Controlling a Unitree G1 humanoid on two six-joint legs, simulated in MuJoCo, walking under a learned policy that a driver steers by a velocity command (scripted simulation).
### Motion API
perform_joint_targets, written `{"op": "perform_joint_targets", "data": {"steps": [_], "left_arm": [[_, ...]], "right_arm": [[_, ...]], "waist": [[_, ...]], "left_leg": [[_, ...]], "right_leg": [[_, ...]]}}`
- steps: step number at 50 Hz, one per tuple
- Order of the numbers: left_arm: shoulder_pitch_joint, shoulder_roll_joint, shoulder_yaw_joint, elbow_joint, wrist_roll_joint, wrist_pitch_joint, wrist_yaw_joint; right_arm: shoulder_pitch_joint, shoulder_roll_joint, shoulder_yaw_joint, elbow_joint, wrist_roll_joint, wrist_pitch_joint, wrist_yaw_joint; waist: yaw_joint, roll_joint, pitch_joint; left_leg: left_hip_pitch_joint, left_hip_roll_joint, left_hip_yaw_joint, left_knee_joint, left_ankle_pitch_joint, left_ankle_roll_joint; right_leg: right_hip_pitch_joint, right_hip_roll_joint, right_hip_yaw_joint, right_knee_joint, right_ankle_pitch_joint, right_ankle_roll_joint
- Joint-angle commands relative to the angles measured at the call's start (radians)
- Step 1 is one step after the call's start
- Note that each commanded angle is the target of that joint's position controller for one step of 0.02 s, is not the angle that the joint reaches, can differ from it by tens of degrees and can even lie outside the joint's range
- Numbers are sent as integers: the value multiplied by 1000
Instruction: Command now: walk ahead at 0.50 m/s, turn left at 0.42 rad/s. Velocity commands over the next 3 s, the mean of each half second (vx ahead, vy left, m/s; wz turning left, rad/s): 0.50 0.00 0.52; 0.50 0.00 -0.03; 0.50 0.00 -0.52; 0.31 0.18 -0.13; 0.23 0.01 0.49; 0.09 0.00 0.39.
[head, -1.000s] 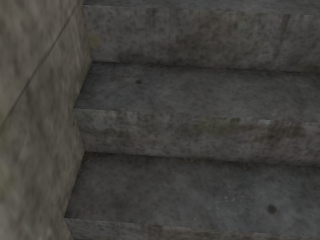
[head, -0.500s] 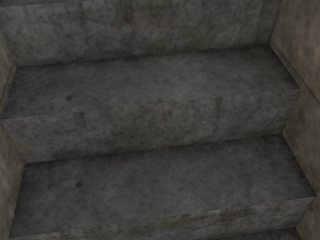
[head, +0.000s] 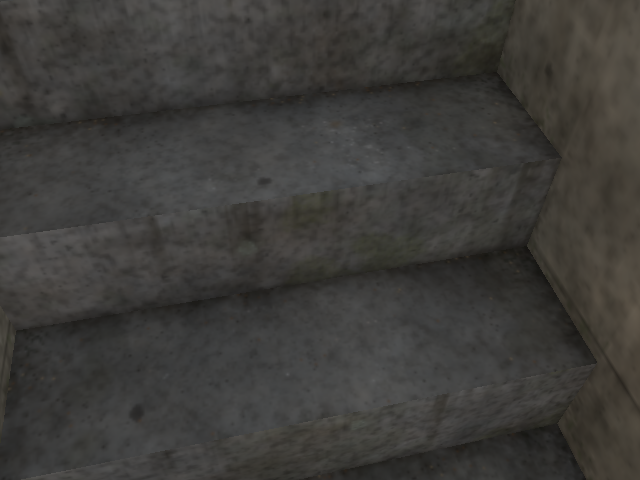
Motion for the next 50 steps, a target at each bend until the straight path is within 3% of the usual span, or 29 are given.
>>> {"op": "perform_joint_targets", "data": {"steps": [1, 5, 9, 11, 13, 15, 16, 17, 18, 19, 20, 21, 22, 24, 25, 26, 28, 30, 34, 37, 40, 41, 43, 45, 46, 47, 48, 49, 50], "left_arm": [[11, -100, -39, -118, 1, -12, 78], [-133, -114, -76, -230, -46, -17, 90], [-378, -94, -94, -359, -11, -7, 84], [-453, -87, -87, -380, -39, 10, 89], [-461, -131, -100, -385, -12, 14, 74], [-503, -100, -87, -430, -11, 21, 49], [-598, -105, -82, -452, -19, 26, 34], [-511, -97, -77, -423, -56, 30, 25], [-456, -87, -81, -430, -26, 31, 26], [-370, -64, -70, -398, -25, 45, 41], [-96, -60, -60, -312, -33, 47, 40], [78, -27, -39, -258, -40, 59, 49], [114, 31, -16, -201, -13, 63, 64], [-40, 107, 19, -200, -30, -14, 73], [-117, -1, -7, -161, -55, -33, 58], [-149, -109, -34, -122, -75, -43, 45], [-150, -171, -47, -96, -68, -64, 34], [-150, -112, -20, -116, -42, -55, 39], [166, -112, -29, 50, 52, -25, 30], [149, -87, -58, 49, 62, -50, -3], [207, -31, -57, 26, 6, -32, -39], [201, 35, -35, 8, -38, -38, -34], [269, 127, -14, 81, -57, -84, -25], [270, 130, 13, 102, -117, -97, -11], [262, 65, 15, 89, -82, -68, -12], [295, -128, -37, 19, -2, -54, -48], [274, -122, -13, 36, -27, -24, -66], [202, -151, -1, 22, -51, -12, -53], [-63, -116, 22, -243, 8, -35, 60]], "right_arm": [[75, 76, 14, 117, 15, -86, 48], [100, -15, 2, 112, -4, -136, 30], [398, -62, 10, 235, -64, -128, 19], [459, -42, 15, 238, -35, -133, 10], [484, -60, 17, 240, 2, -110, 27], [244, -85, -2, 162, 28, -106, 42], [307, -154, -19, 171, 56, -121, 47], [384, -150, -21, 223, 8, -126, 61], [318, -225, -57, 214, 39, -133, 62], [268, -239, -72, 211, 57, -131, 61], [337, -138, -61, 273, 2, -143, 70], [321, -25, -47, 263, -38, -137, 86], [241, 81, -29, 221, -54, -99, 102], [30, -43, -65, 166, 1, -77, 60], [-13, -82, -78, 140, 13, -80, 36], [-26, -54, -78, 115, -15, -84, 20], [13, 36, -57, 97, -25, -68, 5], [-68, 70, -45, 66, 16, -56, 24], [-313, 125, 30, -68, 21, -80, -13], [-406, 18, 34, -174, 8, -60, -42], [-635, -22, 51, -243, 4, -13, -27], [-562, 13, 57, -241, 12, -24, -10], [-560, -17, 46, -293, 15, -14, -10], [-370, -91, 4, -250, 4, -16, -32], [-142, -134, -18, -196, -40, 4, -48], [104, -258, -55, -109, -52, 8, -57], [157, -246, -66, -79, -40, -6, -51], [87, -186, -56, -40, -5, -41, -40], [-92, -178, -84, -26, 18, -76, -143]], "waist": [[172, -3, 72], [159, 136, 122], [73, 136, 63], [29, 208, 87], [-6, 242, 129], [81, 183, 98], [53, 196, -51], [62, 230, -79], [118, 341, -70], [146, 301, -144], [162, 117, -388], [228, -47, -442], [230, -349, -263], [175, -160, 105], [107, 5, 117], [60, 149, 149], [-13, 144, 160], [3, 4, 181], [72, -17, 211], [21, 91, 109], [110, -83, 106], [68, -133, 54], [-19, -195, -79], [-73, -200, -201], [-123, -20, -360], [-112, 382, -494], [-135, 356, -374], [-104, 332, -169], [6, -3, -65]], "left_leg": [[367, 194, -446, -393, 45, 60], [27, 166, -455, -470, -98, 12], [169, 203, -556, -503, -62, 17], [212, 243, -602, -580, -67, 76], [329, 304, -677, -642, -32, 161], [165, 296, -478, -673, 723, 136], [176, 337, -534, -670, 1343, 207], [321, 353, -444, -643, 1781, 171], [539, 403, -458, -587, 2069, 215], [662, 404, -474, -473, 2233, 217], [504, 350, -354, -204, 2224, 152], [220, 265, -416, -40, 1645, 130], [-128, 104, -352, 387, 498, 35], [-450, 154, -272, 1146, 347, -9], [-482, 160, -263, 1244, 299, 0], [-499, 149, -284, 1218, 292, 35], [-503, 208, -186, 988, 312, 49], [-516, 239, -58, 1042, 111, 36], [-1067, 259, -122, 1465, 36, 191], [-973, 371, 18, 1120, 301, 185], [-454, 368, 93, 883, 112, 143], [-289, 317, 133, 838, 94, 72], [-221, 221, 165, 554, -21, 51], [-74, 151, 162, 252, 42, 44], [309, 255, -69, 197, 513, 113], [650, 526, -612, -212, 461, 221], [542, 601, -911, -407, -4, 235], [382, 530, -800, -403, -360, 166], [327, 595, -847, -543, -413, 118]], "right_leg": [[-601, -82, -35, 275, -169, 55], [-567, -124, -171, 486, -366, 78], [-684, -171, -210, 303, -296, 72], [-714, -191, -265, 193, -320, 143], [-779, -186, -286, 170, -493, 156], [-322, -145, -399, -243, -644, 115], [-93, -47, -505, -304, -796, 192], [-9, -25, -463, -312, -622, 162], [-45, 3, -453, -568, -694, 193], [37, 40, -393, -748, -713, 186], [502, -66, -188, -676, -336, 65], [756, -186, 194, -983, -539, -41], [754, -374, 608, -1285, -816, -155], [376, -417, 600, -1360, -1364, -97], [345, -404, 463, -1362, -1274, -75], [355, -373, 283, -1362, -1082, -23], [363, -292, -19, -1410, -829, 63], [322, -290, -179, -1525, -798, 76], [629, -392, -17, -1580, -846, 21], [551, -366, -100, -1661, -796, 59], [159, -316, -228, -1809, -541, 72], [189, -325, -240, -1782, -218, 49], [544, -361, -253, -1627, 843, 13], [876, -351, -236, -1428, 1203, 70], [674, -309, -208, -1117, 970, 103], [264, -127, -117, -826, -76, 123], [43, -76, 60, -354, -168, 159], [-101, -102, 91, -189, -148, 144], [-14, -45, -112, 80, -245, 176]]}}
